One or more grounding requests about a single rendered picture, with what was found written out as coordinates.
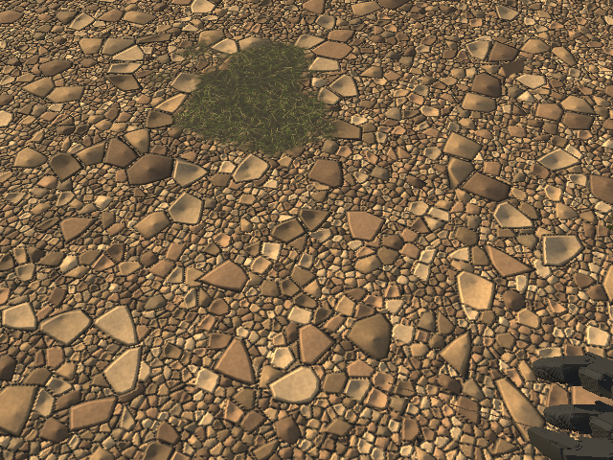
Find robot right hand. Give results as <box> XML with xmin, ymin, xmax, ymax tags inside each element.
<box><xmin>527</xmin><ymin>352</ymin><xmax>613</xmax><ymax>460</ymax></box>

